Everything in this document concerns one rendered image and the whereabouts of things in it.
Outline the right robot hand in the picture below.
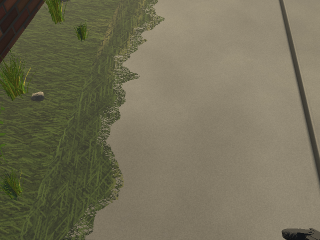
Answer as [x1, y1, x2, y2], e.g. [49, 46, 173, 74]
[282, 228, 320, 240]

